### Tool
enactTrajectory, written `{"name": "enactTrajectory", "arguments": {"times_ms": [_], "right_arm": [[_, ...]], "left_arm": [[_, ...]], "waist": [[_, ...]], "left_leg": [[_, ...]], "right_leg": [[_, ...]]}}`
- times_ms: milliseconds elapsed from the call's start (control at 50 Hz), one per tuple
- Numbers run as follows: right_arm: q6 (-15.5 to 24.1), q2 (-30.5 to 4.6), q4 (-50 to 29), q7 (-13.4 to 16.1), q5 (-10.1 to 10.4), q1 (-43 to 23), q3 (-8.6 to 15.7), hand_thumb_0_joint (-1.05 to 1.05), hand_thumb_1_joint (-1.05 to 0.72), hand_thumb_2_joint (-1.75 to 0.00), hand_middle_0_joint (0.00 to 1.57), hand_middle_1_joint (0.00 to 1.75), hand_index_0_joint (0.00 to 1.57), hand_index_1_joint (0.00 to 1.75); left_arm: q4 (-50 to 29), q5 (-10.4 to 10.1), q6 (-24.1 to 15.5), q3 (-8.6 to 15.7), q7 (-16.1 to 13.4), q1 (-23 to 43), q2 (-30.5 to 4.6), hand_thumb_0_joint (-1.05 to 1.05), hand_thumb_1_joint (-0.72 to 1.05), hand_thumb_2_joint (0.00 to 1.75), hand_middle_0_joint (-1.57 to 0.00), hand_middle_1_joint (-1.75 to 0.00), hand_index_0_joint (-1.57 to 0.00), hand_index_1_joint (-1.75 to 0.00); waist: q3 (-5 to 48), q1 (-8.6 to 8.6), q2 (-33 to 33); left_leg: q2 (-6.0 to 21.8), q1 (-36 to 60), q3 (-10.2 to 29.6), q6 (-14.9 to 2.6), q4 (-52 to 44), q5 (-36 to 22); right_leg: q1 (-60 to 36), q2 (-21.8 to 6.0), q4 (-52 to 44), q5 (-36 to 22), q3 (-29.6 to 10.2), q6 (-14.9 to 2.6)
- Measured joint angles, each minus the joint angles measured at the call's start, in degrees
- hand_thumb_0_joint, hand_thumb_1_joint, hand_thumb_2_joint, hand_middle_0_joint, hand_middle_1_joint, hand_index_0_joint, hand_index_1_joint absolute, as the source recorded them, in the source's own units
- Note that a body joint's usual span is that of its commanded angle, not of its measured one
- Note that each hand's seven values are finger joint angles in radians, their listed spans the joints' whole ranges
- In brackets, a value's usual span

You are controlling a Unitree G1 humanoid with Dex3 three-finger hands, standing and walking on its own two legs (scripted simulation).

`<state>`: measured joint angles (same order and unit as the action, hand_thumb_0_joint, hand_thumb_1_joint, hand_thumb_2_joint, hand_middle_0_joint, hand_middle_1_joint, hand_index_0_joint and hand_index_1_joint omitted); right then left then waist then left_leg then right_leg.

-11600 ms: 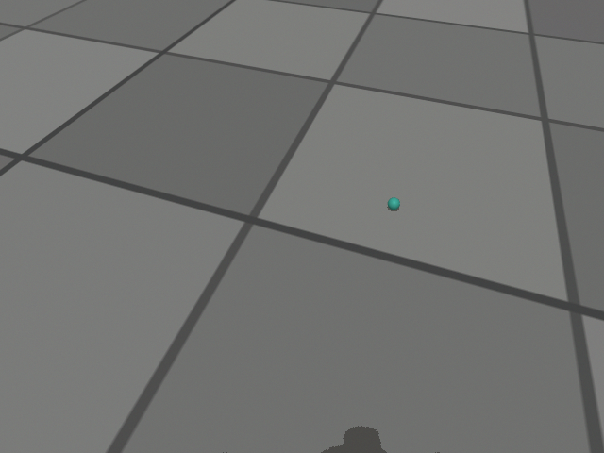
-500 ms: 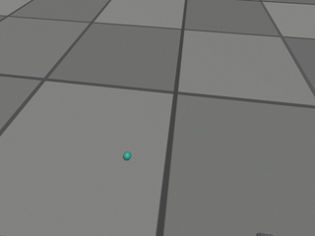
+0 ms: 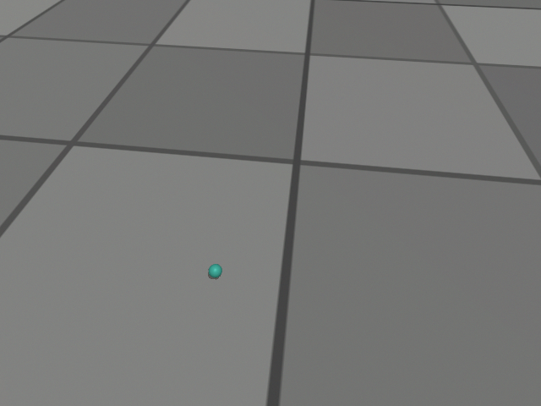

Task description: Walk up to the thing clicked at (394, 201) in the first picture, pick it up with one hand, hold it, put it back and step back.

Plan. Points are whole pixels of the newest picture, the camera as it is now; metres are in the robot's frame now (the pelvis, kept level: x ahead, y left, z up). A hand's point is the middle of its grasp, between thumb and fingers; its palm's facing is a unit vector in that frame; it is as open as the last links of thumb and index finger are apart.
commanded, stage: stand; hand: left
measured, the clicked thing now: (215, 270) +0.75 +0.24 -0.76
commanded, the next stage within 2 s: walk up in 0.32 s
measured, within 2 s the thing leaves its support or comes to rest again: neither
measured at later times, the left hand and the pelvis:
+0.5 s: hand out of the picture +0.07 +0.28 -0.15, palm faces +0.05 -0.93 -0.35, open 7.3 cm; pelvis +0.03 +0.01 -0.01, yaw +1 degrees
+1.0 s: hand (96, 350) +0.25 +0.33 -0.15, palm faces -0.07 -0.93 -0.37, open 7.4 cm; pelvis +0.18 +0.05 -0.02, yaw -1 degrees
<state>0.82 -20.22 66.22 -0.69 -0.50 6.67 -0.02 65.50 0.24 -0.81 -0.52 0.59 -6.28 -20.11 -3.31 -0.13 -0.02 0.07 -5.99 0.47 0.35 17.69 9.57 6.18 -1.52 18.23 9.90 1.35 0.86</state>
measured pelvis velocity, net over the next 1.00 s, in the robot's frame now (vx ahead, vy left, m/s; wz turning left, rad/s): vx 0.18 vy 0.05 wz -0.01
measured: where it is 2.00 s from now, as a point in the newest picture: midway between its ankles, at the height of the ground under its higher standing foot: outside the picture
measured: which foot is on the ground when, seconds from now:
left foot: down 0.00-0.40, up 0.42-0.58, down 0.60-1.00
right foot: down 0.00-0.62, up 0.64-1.00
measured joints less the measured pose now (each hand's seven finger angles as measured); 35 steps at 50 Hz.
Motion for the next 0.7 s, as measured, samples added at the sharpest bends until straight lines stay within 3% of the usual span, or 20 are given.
{"name": "enactTrajectory", "arguments": {"times_ms": [320, 360, 400, 460, 520, 580, 620, 640, 700], "right_arm": [[0.1, -0.1, -0.3, 0.2, 0.1, -0.3, -0.5, 0.00, -0.91, -0.90, 0.20, 0.30, 0.21, 0.30], [0.1, -0.2, -1.7, -0.7, -0.3, 0.6, 0.5, 0.01, -0.91, -0.90, 0.20, 0.30, 0.21, 0.30], [0.0, -0.8, -3.0, -1.4, -0.8, 2.5, 1.4, 0.01, -0.90, -0.90, 0.20, 0.30, 0.21, 0.30], [-0.6, -1.9, -4.3, -2.0, -1.5, 4.5, 2.5, 0.01, -0.91, -0.90, 0.20, 0.30, 0.21, 0.30], [-0.4, -3.4, -5.5, -2.5, -1.6, 5.2, 3.6, 0.01, -0.91, -0.90, 0.20, 0.30, 0.21, 0.30], [0.5, -4.1, -7.3, -3.1, -1.4, 5.8, 4.4, 0.01, -0.91, -0.90, 0.20, 0.30, 0.20, 0.30], [1.6, -4.2, -8.6, -3.1, -1.5, 6.5, 5.1, 0.01, -0.91, -0.90, 0.20, 0.30, 0.20, 0.30], [2.1, -3.9, -9.1, -2.8, -1.7, 6.6, 5.5, 0.01, -0.91, -0.90, 0.20, 0.30, 0.21, 0.30], [2.7, -2.8, -10.4, -2.3, -1.8, 7.9, 5.5, 0.00, -0.91, -0.90, 0.20, 0.30, 0.21, 0.30]], "left_arm": [[-0.5, -0.2, 0.0, -0.2, 0.0, 0.5, 0.1, 0.01, 0.91, 0.90, -0.21, -0.30, -0.21, -0.30], [-1.7, 0.3, -0.2, 0.9, 0.7, -0.3, 0.0, 0.01, 0.91, 0.90, -0.21, -0.30, -0.21, -0.30], [-3.1, 1.0, -0.9, 2.0, 1.3, -2.0, -0.1, 0.01, 0.90, 0.90, -0.21, -0.30, -0.21, -0.30], [-5.3, 1.5, -1.7, 3.4, 1.6, -4.5, -0.7, 0.01, 0.90, 0.90, -0.21, -0.30, -0.21, -0.30], [-6.4, 1.7, -2.1, 4.2, 1.6, -6.8, -1.3, 0.01, 0.90, 0.90, -0.21, -0.30, -0.21, -0.30], [-6.9, 1.8, -1.3, 4.5, 2.0, -8.9, -2.9, 0.01, 0.90, 0.90, -0.21, -0.30, -0.21, -0.30], [-7.1, 1.6, -0.5, 4.7, 2.2, -9.9, -4.2, 0.01, 0.90, 0.90, -0.21, -0.30, -0.21, -0.30], [-7.3, 1.5, 0.0, 4.8, 2.1, -10.2, -4.8, 0.01, 0.90, 0.90, -0.21, -0.30, -0.21, -0.30], [-7.4, 1.1, 1.3, 4.7, 1.7, -10.6, -5.2, 0.01, 0.91, 0.90, -0.21, -0.30, -0.21, -0.30]], "waist": [[0.6, 0.09, -0.2], [0.6, 0.08, -0.4], [1.6, -0.12, -0.9], [2.0, -0.97, -0.8], [0.4, -1.82, -1.6], [-0.9, -1.84, -1.4], [-1.7, -1.42, -0.1], [-2.3, -1.42, 1.4], [-2.2, -0.07, 2.7]], "left_leg": [[0.4, 0.2, -0.1, 0.32, 0.1, 0.5], [0.4, -0.9, 0.2, -0.92, 3.5, 4.4], [0.6, -2.7, 0.6, -2.19, 9.3, 12.1], [0.6, -8.3, -0.1, -2.30, 21.8, 15.0], [2.1, -12.3, 0.2, -2.20, 24.9, 15.4], [3.8, -13.3, 0.0, -2.03, 19.2, 12.2], [3.5, -12.0, -1.0, -0.83, 14.6, 2.8], [2.4, -11.6, -2.2, -0.47, 15.5, 1.4], [1.2, -10.5, -3.2, -1.32, 17.2, 5.2]], "right_leg": [[-0.2, 0.4, 0.1, 0.4, -0.1, -0.28], [0.4, 0.5, 2.5, 3.6, 0.2, -1.00], [0.6, 0.9, 4.8, 7.5, 0.4, -1.78], [-0.3, 0.4, 4.1, 4.5, 1.0, -2.53], [-2.3, 0.2, 2.9, 5.1, 1.3, -1.68], [-3.6, -0.6, 4.1, 7.2, 1.5, -0.42], [-2.5, -2.2, 10.0, 11.3, 1.3, -0.11], [-0.5, -3.5, 15.9, 13.6, 0.1, -1.29], [7.9, -0.1, 35.0, 18.7, -4.9, -3.10]]}}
